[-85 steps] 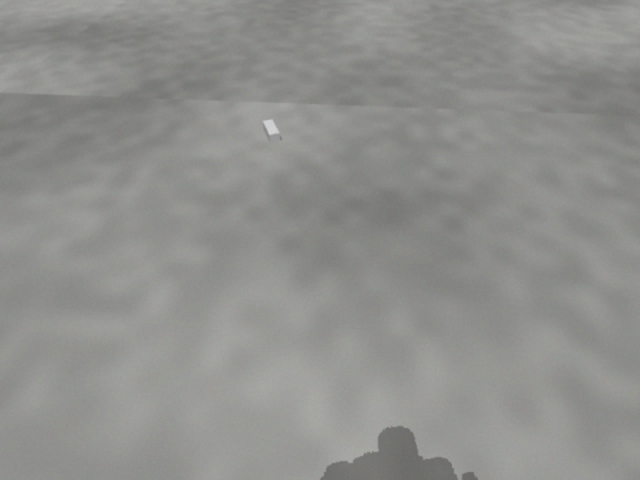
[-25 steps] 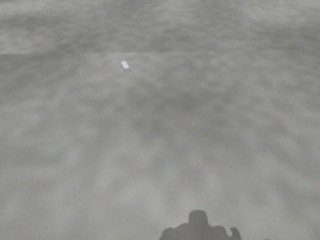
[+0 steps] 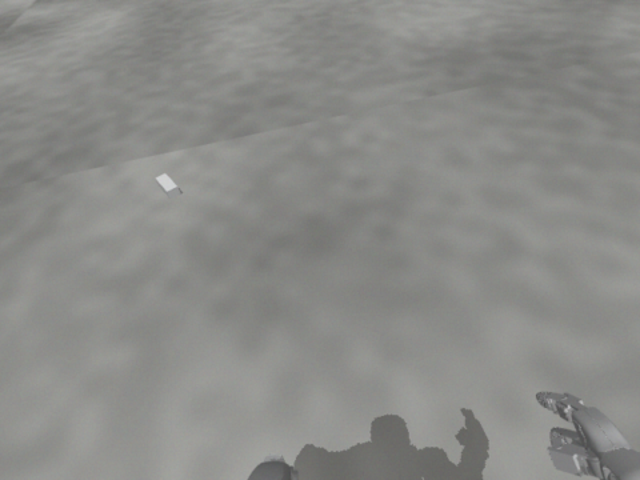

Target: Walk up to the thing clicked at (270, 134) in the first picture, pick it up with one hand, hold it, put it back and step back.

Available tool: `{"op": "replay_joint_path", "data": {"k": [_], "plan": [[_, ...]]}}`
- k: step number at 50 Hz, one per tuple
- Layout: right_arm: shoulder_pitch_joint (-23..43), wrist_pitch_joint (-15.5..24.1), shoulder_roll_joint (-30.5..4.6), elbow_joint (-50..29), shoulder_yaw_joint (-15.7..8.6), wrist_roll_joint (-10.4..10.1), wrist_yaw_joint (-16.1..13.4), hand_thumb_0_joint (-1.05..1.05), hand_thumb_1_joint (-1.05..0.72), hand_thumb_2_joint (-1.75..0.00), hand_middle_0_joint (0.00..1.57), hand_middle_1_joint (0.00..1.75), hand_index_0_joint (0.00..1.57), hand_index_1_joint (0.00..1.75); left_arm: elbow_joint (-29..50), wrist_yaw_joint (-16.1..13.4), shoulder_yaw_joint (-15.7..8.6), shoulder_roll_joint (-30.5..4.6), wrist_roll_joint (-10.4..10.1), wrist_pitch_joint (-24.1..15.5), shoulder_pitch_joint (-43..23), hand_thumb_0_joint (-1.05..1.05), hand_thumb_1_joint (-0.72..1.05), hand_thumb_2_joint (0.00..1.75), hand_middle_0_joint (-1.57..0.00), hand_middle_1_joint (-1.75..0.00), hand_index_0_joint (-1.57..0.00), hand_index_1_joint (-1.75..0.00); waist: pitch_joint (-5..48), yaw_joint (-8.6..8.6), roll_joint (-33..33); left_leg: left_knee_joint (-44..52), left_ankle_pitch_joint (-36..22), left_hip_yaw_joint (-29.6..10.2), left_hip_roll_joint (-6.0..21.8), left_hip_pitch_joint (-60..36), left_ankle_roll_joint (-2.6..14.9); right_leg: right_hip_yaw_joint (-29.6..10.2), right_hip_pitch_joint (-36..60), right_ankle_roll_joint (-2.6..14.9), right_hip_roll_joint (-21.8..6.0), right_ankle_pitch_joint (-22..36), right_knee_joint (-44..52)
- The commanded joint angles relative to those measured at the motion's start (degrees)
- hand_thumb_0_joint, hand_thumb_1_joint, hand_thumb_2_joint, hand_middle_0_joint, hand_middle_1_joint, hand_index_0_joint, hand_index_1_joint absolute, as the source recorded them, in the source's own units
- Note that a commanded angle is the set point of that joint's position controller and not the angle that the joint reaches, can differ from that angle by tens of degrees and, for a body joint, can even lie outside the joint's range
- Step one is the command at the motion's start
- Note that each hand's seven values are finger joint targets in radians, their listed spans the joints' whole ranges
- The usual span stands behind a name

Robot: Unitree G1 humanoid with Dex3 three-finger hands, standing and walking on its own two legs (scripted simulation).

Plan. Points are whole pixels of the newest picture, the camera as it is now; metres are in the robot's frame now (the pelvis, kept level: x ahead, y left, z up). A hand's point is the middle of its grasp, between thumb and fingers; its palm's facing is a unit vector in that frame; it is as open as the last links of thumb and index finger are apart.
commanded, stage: walk up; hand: left
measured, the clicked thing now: (168, 186) +1.69 +0.93 -0.74
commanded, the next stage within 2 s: none
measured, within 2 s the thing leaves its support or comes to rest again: neither
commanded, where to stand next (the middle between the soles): +1.27 +1.06 m, yaw -52 degrees
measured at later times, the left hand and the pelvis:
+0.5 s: hand (150, 291) +0.50 +0.37 -0.11, palm faces -0.29 -0.79 -0.54, open 7.4 cm; pelvis +0.27 +0.12 -0.01, yaw -13 degrees
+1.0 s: hand (93, 249) +0.66 +0.58 -0.15, palm faces -0.37 -0.70 -0.61, open 7.4 cm; pelvis +0.52 +0.27 -0.03, yaw -23 degrees
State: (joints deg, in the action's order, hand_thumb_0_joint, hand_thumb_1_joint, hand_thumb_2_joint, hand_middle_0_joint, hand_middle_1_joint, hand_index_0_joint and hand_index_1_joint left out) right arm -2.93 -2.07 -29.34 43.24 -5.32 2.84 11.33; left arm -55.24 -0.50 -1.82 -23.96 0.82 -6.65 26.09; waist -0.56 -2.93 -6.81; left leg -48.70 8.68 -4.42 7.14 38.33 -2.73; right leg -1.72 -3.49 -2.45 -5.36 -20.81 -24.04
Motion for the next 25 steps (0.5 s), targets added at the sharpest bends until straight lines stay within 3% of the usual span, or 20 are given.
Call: {"op": "replay_joint_path", "data": {"k": [1, 2, 3, 4, 5, 6, 7, 8, 10, 11, 13, 15, 16, 18, 20, 21, 22, 23, 24, 25], "plan": [[6.6, 1.9, -8.7, -7.3, -3.6, -0.5, -0.6, 0.00, -0.90, -0.90, 0.20, 0.30, 0.20, 0.30, 7.1, -2.1, -6.6, -23.8, 0.2, -1.6, -8.6, 0.00, 0.90, 0.90, -0.20, -0.30, -0.20, -0.30, -1.1, 4.87, 14.3, 7.0, 1.6, 3.4, -0.9, -13.9, 1.46, -5.1, -10.7, 11.01, -9.5, 9.1, 7.6], [2.2, 2.0, -8.9, -6.0, -4.2, -0.5, -0.9, 0.00, -0.90, -0.90, 0.20, 0.30, 0.20, 0.30, 7.9, -2.3, -6.3, -23.3, 0.1, -1.2, -10.6, 0.00, 0.90, 0.90, -0.20, -0.30, -0.20, -0.30, 0.6, 7.14, 14.4, 8.5, 3.3, 3.8, -1.2, -19.5, 1.74, -4.7, -12.2, 10.55, -10.1, 13.6, 2.5], [-5.3, 2.1, -9.8, -3.9, -5.1, -0.5, -1.4, 0.00, -0.90, -0.90, 0.20, 0.30, 0.20, 0.30, 8.6, -2.4, -5.9, -22.4, 0.0, -0.9, -12.2, 0.00, 0.90, 0.90, -0.20, -0.30, -0.20, -0.30, 3.8, 11.32, 11.1, 13.0, 2.8, 5.4, -3.2, -30.7, 2.40, -1.5, -16.0, 9.16, -8.4, 19.1, -8.1], [-17.2, 2.6, -13.0, -0.2, -7.0, 0.1, -2.7, 0.00, -0.90, -0.90, 0.20, 0.30, 0.20, 0.30, 9.1, -2.5, -4.4, -18.3, 0.3, -0.5, -10.4, 0.00, 0.90, 0.90, -0.20, -0.30, -0.20, -0.30, 9.6, 16.20, -0.5, 15.7, 10.0, 2.4, -5.2, -47.1, 4.02, 1.4, -25.3, 6.52, -3.6, 18.1, -31.6], [-23.7, 3.3, -17.6, 0.3, -8.2, 0.5, -4.4, 0.00, -0.90, -0.90, 0.20, 0.30, 0.20, 0.30, 9.9, -2.7, -1.8, -10.4, 0.2, -0.3, -7.6, 0.00, 0.90, 0.90, -0.20, -0.30, -0.20, -0.30, 12.1, 17.94, -19.0, 24.1, 24.1, -15.7, 8.2, -54.3, 4.75, 1.8, -39.4, 5.63, 3.8, -14.0, -50.5], [-14.0, 3.6, -22.5, -1.5, -8.5, -1.6, -5.4, 0.00, -0.90, -0.90, 0.20, 0.30, 0.20, 0.30, 10.2, -3.7, -1.2, -12.0, -1.1, -0.2, -5.0, 0.00, 0.90, 0.90, -0.20, -0.30, -0.20, -0.30, 11.1, 12.12, -21.2, 39.8, 37.0, -37.4, 14.5, -45.4, 8.02, -2.6, -45.1, 8.02, 7.8, -13.2, -58.5], [-6.2, 3.6, -20.4, -3.1, -8.4, -2.6, -5.7, 0.00, -0.90, -0.90, 0.20, 0.30, 0.20, 0.30, 8.7, -3.8, -1.5, -14.5, -1.2, 0.0, -6.2, 0.00, 0.90, 0.90, -0.20, -0.30, -0.20, -0.30, 6.9, 8.73, -12.4, 43.1, 44.5, -36.8, 15.2, -34.4, 9.16, -6.1, -41.8, 9.02, 2.2, -5.8, -59.8], [-2.3, 3.6, -16.5, -5.0, -7.1, -2.1, -5.9, 0.00, -0.90, -0.90, 0.20, 0.30, 0.20, 0.30, 6.5, -3.2, -2.4, -17.6, -1.9, 0.4, -5.2, 0.00, 0.90, 0.90, -0.20, -0.30, -0.20, -0.30, 4.3, 6.54, -5.0, 39.4, 38.4, -27.1, 13.9, -30.6, 7.92, -4.5, -40.1, 7.82, -0.5, 0.9, -55.2], [-2.7, 4.0, -11.3, -5.0, -5.5, -1.2, -5.9, 0.00, -0.90, -0.90, 0.20, 0.30, 0.20, 0.30, 3.3, -2.2, -4.3, -20.5, -2.4, 1.0, -2.9, 0.00, 0.90, 0.90, -0.20, -0.30, -0.20, -0.30, 4.8, 5.02, -5.0, 32.8, 26.2, -13.6, 8.2, -28.1, 9.48, -1.2, -34.5, 5.80, -3.5, 3.8, -44.1], [-3.6, 4.2, -10.0, -4.6, -5.0, -1.0, -5.8, 0.00, -0.90, -0.90, 0.20, 0.30, 0.20, 0.30, 2.8, -1.7, -4.7, -20.5, -2.2, 1.4, -2.6, 0.00, 0.90, 0.90, -0.20, -0.30, -0.20, -0.30, 4.6, 4.88, -5.2, 32.5, 22.2, -9.7, 7.0, -28.0, 10.33, -0.2, -33.0, 4.43, -3.5, 3.8, -41.0], [-6.4, 4.4, -9.7, -4.4, -4.9, -0.6, -5.8, 0.00, -0.90, -0.90, 0.20, 0.30, 0.20, 0.30, 4.4, -0.9, -4.3, -18.2, -1.9, 1.8, -6.4, 0.00, 0.90, 0.90, -0.20, -0.30, -0.20, -0.30, 3.3, 6.43, -3.5, 33.4, 17.1, -6.8, 7.4, -29.9, 12.81, 1.9, -33.5, 3.14, -3.2, 2.4, -34.6], [-10.7, 4.9, -8.9, -2.3, -5.2, -0.1, -5.7, 0.00, -0.90, -0.90, 0.20, 0.30, 0.20, 0.30, 5.8, -1.0, -3.5, -14.5, -1.0, 1.9, -14.1, 0.00, 0.90, 0.90, -0.20, -0.30, -0.20, -0.30, 0.8, 8.59, -2.6, 34.1, 2.1, -3.6, 9.0, -30.0, 13.25, 3.2, -34.5, 3.46, -2.4, 2.0, -30.9], [-10.4, 4.9, -8.8, -2.9, -5.2, 0.0, -5.7, 0.00, -0.90, -0.90, 0.20, 0.30, 0.20, 0.30, 6.3, -1.2, -3.4, -14.1, -1.3, 1.9, -14.3, 0.00, 0.90, 0.90, -0.20, -0.30, -0.20, -0.30, 0.7, 8.04, -2.6, 34.0, -3.0, -2.2, 9.4, -30.0, 13.86, 4.2, -33.4, 3.36, -2.5, 3.3, -28.3], [-9.6, 4.6, -7.5, -4.1, -4.9, 0.3, -5.6, 0.00, -0.90, -0.90, 0.20, 0.30, 0.20, 0.30, 6.3, -1.1, -3.3, -13.6, -1.4, 1.8, -15.2, 0.00, 0.90, 0.90, -0.20, -0.30, -0.20, -0.30, 1.6, 7.70, 0.0, 32.8, -11.5, 2.5, 6.8, -30.9, 12.62, 6.9, -29.7, 3.58, -0.3, 7.0, -23.1], [-9.2, 4.0, -6.8, -4.9, -4.7, 0.7, -5.6, 0.00, -0.90, -0.90, 0.20, 0.30, 0.20, 0.30, 6.5, -0.9, -3.4, -12.5, -1.7, 1.7, -16.2, 0.00, 0.90, 0.90, -0.20, -0.30, -0.20, -0.30, 2.4, 7.56, 1.3, 29.5, -16.5, 7.0, 4.2, -28.9, 9.59, 9.6, -21.5, 4.00, 2.4, 11.5, -16.7], [-8.3, 3.7, -6.9, -5.6, -4.7, 0.6, -5.7, 0.00, -0.90, -0.90, 0.20, 0.30, 0.20, 0.30, 5.9, -1.0, -3.7, -12.4, -1.8, 1.9, -14.3, 0.00, 0.90, 0.90, -0.20, -0.30, -0.20, -0.30, 3.4, 6.18, 2.8, 25.0, -20.9, 9.7, 2.8, -28.0, 8.22, 12.0, -16.2, 4.19, 4.7, 13.7, -13.1], [-6.8, 3.3, -7.0, -6.1, -4.7, 0.4, -5.9, 0.00, -0.90, -0.90, 0.20, 0.30, 0.20, 0.30, 4.7, -1.4, -4.2, -12.5, -1.9, 2.1, -9.9, 0.00, 0.90, 0.90, -0.20, -0.30, -0.20, -0.30, 4.5, 3.31, 3.7, 18.2, -25.4, 11.7, 1.6, -24.4, 6.53, 12.4, -8.3, 4.85, 5.7, 16.2, -10.0], [-5.0, 3.3, -6.3, -7.4, -4.2, 0.1, -6.1, 0.00, -0.90, -0.90, 0.20, 0.30, 0.20, 0.30, 2.8, -2.1, -5.4, -14.4, -1.5, 2.2, -2.2, 0.00, 0.90, 0.90, -0.20, -0.30, -0.20, -0.30, 7.8, -1.44, 6.7, 7.9, -27.0, 14.3, -0.3, -17.7, 4.02, 11.7, 4.5, 6.60, 5.2, 17.3, -6.0], [-6.8, 3.3, -4.3, -8.1, -3.2, 0.2, -6.2, 0.00, -0.90, -0.90, 0.20, 0.30, 0.20, 0.30, 1.2, -3.2, -7.0, -17.9, -1.1, 2.1, 5.5, 0.00, 0.90, 0.90, -0.20, -0.30, -0.20, -0.30, 10.8, -5.29, 12.9, -6.9, -9.8, 13.2, -2.8, -5.7, 1.60, 2.4, 17.2, 9.63, -0.3, 12.0, -2.7], [-11.9, 3.1, -1.3, -7.8, -1.9, 0.4, -6.4, 0.00, -0.90, -0.90, 0.20, 0.30, 0.20, 0.30, 2.8, -4.3, -7.8, -21.4, -0.7, 2.0, 5.8, 0.00, 0.90, 0.90, -0.20, -0.30, -0.20, -0.30, 13.2, -2.54, 19.0, -18.2, 25.0, 8.3, -5.3, 8.1, 0.45, -23.9, 24.5, 15.11, -17.8, 2.7, -0.8]]}}
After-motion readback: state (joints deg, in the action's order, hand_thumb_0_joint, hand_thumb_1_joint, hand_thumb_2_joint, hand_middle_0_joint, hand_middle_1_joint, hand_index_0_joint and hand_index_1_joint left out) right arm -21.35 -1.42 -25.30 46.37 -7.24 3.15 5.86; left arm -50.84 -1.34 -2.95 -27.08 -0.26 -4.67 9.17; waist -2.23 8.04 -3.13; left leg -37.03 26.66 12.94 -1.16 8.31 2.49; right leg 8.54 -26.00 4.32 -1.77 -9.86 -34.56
